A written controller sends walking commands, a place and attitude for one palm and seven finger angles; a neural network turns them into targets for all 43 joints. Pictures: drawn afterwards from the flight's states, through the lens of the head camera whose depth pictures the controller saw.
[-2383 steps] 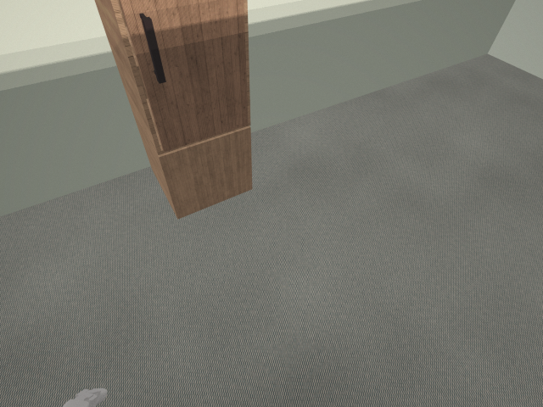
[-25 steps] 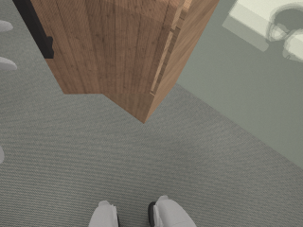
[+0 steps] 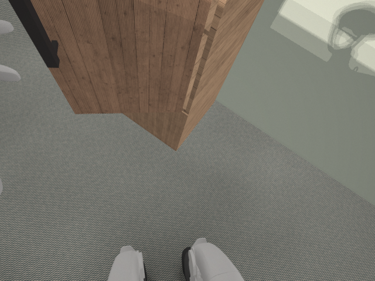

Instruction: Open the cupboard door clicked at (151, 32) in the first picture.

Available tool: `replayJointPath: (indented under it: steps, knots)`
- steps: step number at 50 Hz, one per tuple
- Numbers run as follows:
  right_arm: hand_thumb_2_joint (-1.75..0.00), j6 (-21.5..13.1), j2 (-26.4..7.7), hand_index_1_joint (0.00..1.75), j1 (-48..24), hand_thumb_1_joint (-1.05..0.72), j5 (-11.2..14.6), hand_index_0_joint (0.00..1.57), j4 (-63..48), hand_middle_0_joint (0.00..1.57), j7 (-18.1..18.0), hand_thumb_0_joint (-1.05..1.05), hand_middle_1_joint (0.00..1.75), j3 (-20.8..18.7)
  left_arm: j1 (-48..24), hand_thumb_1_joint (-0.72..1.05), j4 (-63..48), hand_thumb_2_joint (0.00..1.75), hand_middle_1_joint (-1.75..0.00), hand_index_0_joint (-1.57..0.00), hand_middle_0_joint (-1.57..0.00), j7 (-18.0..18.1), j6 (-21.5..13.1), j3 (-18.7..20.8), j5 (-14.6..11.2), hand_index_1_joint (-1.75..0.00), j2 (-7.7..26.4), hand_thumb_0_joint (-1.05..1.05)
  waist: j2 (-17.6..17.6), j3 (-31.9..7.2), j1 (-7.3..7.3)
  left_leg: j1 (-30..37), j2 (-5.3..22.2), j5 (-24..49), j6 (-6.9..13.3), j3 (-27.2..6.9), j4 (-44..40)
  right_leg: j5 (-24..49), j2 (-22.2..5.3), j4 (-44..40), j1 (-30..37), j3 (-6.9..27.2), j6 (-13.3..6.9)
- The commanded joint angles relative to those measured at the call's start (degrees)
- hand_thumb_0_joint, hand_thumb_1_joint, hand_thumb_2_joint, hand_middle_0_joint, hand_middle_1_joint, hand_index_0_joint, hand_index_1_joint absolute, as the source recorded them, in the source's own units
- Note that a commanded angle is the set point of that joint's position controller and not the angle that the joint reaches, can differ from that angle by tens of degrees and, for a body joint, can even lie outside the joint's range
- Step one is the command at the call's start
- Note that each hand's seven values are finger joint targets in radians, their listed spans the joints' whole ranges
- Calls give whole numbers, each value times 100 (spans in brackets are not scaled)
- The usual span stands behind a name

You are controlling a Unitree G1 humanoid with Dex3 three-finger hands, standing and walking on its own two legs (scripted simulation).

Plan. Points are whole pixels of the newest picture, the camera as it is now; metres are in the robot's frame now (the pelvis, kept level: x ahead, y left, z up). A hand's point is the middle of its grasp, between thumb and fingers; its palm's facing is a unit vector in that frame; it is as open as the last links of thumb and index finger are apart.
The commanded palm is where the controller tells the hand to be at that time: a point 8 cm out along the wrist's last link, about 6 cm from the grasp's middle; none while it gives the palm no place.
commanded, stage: slide the fingers in behind the handle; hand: left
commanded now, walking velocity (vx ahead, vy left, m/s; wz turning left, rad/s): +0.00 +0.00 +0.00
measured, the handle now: (36, 19) +0.60 +0.22 +0.11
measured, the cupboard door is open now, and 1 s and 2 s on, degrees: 41 41 41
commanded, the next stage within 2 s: close the thumb around the handle in 1.58 s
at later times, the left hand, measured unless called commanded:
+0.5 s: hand (15, 40) +0.54 +0.24 +0.11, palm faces -0.03 -1.00 +0.00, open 14.0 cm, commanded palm +0.53 +0.28 +0.10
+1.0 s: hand (41, 43) +0.54 +0.20 +0.11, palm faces -0.03 -1.00 -0.01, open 14.0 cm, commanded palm +0.52 +0.24 +0.10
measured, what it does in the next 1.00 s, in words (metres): stands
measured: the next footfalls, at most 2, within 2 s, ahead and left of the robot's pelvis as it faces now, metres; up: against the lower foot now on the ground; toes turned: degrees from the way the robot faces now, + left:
none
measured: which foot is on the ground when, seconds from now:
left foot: down 0.00-1.00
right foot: down 0.00-1.00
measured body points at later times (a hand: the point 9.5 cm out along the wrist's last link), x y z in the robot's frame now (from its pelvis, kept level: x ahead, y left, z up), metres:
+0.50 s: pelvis +0.00 +0.00 +0.00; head +0.15 +0.04 +0.42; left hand +0.54 +0.30 +0.11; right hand -0.04 -0.26 -0.09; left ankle +0.00 +0.09 -0.67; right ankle +0.01 -0.13 -0.67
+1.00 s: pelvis +0.01 -0.01 +0.01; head +0.14 +0.02 +0.43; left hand +0.53 +0.26 +0.11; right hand -0.01 -0.27 -0.10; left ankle +0.00 +0.09 -0.67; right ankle +0.01 -0.13 -0.67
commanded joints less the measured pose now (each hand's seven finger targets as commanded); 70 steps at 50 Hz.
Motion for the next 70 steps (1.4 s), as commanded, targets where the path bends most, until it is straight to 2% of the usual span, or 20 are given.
replayJointPath:
  steps: [1, 6, 12, 17, 19, 21, 23, 27, 34, 37, 41, 43, 45, 48, 50, 56, 59, 61, 64, 70]
  knots:
    - [-90, -10, -1194, 30, 1278, -90, -26, 20, -157, 20, -110, 0, 30, -440, -2229, -50, -1145, 30, -120, -30, -30, 28, -292, 23, -100, -120, 1691, 0, 1232, -2835, 40, 2547, -177, 2766, 12, -332, -517, 1856, 193, -401, 871, 116, -120]
    - [-90, -61, -1236, 30, 1326, -90, -21, 20, -90, 20, -140, 0, 30, -449, -2467, -50, -1177, 30, -120, -30, -30, 9, -319, 23, -198, -120, 1677, 0, 1188, -2799, -58, 2554, -150, 2473, 32, -374, -548, 1567, 198, -458, 713, 122, -121]
    - [-90, -92, -1206, 30, 1451, -90, -88, 20, -7, 20, -82, 0, 30, -507, -2488, -50, -1469, 30, -120, -30, -30, 137, -361, -141, -221, -120, 1210, 0, 1608, -3101, -21, 3247, -120, 3050, -48, -511, -563, 1598, 202, -415, 356, 29, -173]
    - [-90, -69, -1198, 30, 1471, -90, -107, 20, 4, 20, -33, 0, 30, -523, -2376, -50, -1452, 30, -120, -30, -30, 331, -315, -130, -218, -120, 1067, 0, 1450, -2919, 22, 3192, -125, 3027, -55, -505, -630, 1598, 208, -464, 418, 12, -174]
    - [-90, -60, -1205, 30, 1473, -90, -115, 20, -9, 20, -27, 0, 30, -532, -2384, -50, -1529, 30, -120, -30, -30, 442, -349, 87, -159, -120, 1355, 0, 1351, -3037, 79, 3101, -132, 3029, -49, -480, -618, 1705, 202, -445, 616, 39, -157]
    - [-90, -70, -1159, 30, 1430, -90, -112, 20, -46, 20, 12, 0, 30, -550, -2256, -50, -1580, 30, -120, -30, -30, 505, -379, -92, -146, -120, 1040, 0, 1438, -2998, 79, 3112, -153, 3060, -52, -425, -626, 1799, 200, -462, 652, 51, -153]
    - [-90, -53, -1178, 30, 1449, -90, -121, 20, -40, 20, 14, 0, 30, -558, -2255, -50, -1649, 30, -120, -30, -30, 564, -461, 73, -147, -120, 1228, 0, 1311, -3079, 110, 3156, -138, 3197, -58, -450, -635, 1902, 202, -434, 766, 53, -159]
    - [-90, -52, -1134, 30, 1410, -90, -110, 20, -45, 20, 36, 0, 30, -567, -2267, -50, -1623, 30, -120, -30, -30, 606, -482, -217, -182, -120, 763, 0, 1288, -2836, 29, 3145, -149, 3122, -48, -441, -670, 1843, 200, -455, 669, 40, -163]
    - [-90, -77, -1122, 30, 1389, -90, -117, 20, -12, 20, 48, 0, 30, -614, -2155, -50, -1670, 30, -120, -30, -30, 702, -551, -198, -218, -120, 608, 0, 1168, -3017, 79, 3237, -154, 3245, -61, -428, -647, 1973, 180, -448, 756, 69, -147]
    - [-90, -83, -1078, 30, 1385, -90, -124, 20, 0, 20, 83, 0, 30, -618, -2173, -50, -1709, 30, -120, -30, -30, 757, -572, -414, -262, -120, 204, 0, 1157, -2919, 47, 3285, -161, 3288, -59, -440, -654, 1953, 187, -448, 690, 50, -158]
    - [-90, -91, -1069, 30, 1335, -90, -110, 20, 6, 20, 85, 0, 30, -615, -2266, -50, -1606, 30, -120, -30, -30, 859, -536, -439, -200, -120, 223, 0, 1032, -2773, 19, 2994, -195, 2961, -33, -393, -683, 1935, 164, -461, 817, 81, -136]
    - [-90, -111, -1056, 30, 1345, -90, -136, 20, 4, 20, 95, 0, 30, -649, -2290, -50, -1906, 30, -120, -30, -30, 946, -653, -347, -200, -120, 248, 0, 1296, -3171, 106, 3342, -180, 3309, -68, -421, -655, 2065, 162, -414, 838, 95, -154]
    - [-90, -110, -1048, 30, 1332, -90, -140, 20, 7, 20, 115, 0, 30, -666, -2134, -50, -1939, 30, -120, -30, -30, 993, -701, -221, -206, -120, 321, 0, 1160, -3244, 167, 3309, -186, 3338, -68, -393, -638, 2169, 167, -414, 997, 106, -148]
    - [-90, -109, -1025, 30, 1272, -90, -110, 20, 2, 20, 132, 0, 30, -658, -1971, -50, -1691, 30, -120, -30, -30, 1006, -657, -456, -223, -120, -35, 0, 976, -2907, 109, 3053, -215, 3070, -32, -329, -674, 2126, 163, -465, 982, 114, -131]
    - [-90, -94, -1047, 30, 1260, -90, -100, 20, -36, 20, 119, 0, 30, -647, -2005, -50, -1680, 30, -120, -30, -30, 1059, -623, -324, -194, -120, 193, 0, 878, -2798, 138, 2820, -241, 2814, -9, -292, -721, 2067, 152, -481, 1134, 145, -128]
    - [-90, -154, -1020, 30, 1223, -90, -88, 20, -22, 20, 117, 0, 30, -646, -2039, -50, -1630, 30, -120, -30, -30, 1100, -715, -351, -209, -120, 143, 0, 721, -2758, 108, 2592, -275, 2551, 22, -225, -714, 2098, 140, -512, 1333, 218, -116]
    - [-90, -187, -996, 30, 1225, -90, -105, 20, -3, 20, 124, 0, 30, -661, -2152, -50, -1837, 30, -120, -30, -30, 1098, -799, -489, -206, -120, -69, 0, 986, -3029, 126, 2865, -271, 2736, 2, -253, -695, 2157, 133, -459, 1247, 205, -134]
    - [-90, -181, -1027, 30, 1231, -90, -102, 20, -1, 20, 126, 0, 30, -657, -1991, -50, -1753, 30, -120, -30, -30, 1100, -790, -316, -199, -120, 171, 0, 906, -3022, 193, 2744, -281, 2730, -1, -230, -710, 2229, 133, -464, 1419, 227, -137]
    - [-90, -179, -1011, 30, 1215, -90, -94, 20, 47, 20, 121, 0, 30, -661, -2119, -50, -1729, 30, -120, -30, -30, 1086, -808, -523, -214, -120, -92, 0, 888, -2883, 79, 2836, -255, 2688, 2, -271, -707, 2102, 141, -478, 1164, 194, -128]
    - [-90, -194, -1030, 30, 1242, -90, -97, 20, 80, 20, 104, 0, 30, -661, -2195, -50, -1723, 30, -120, -30, -30, 1079, -798, -458, -211, -120, 32, 0, 897, -2901, 96, 2805, -263, 2639, 2, -276, -720, 2056, 135, -486, 1194, 208, -128]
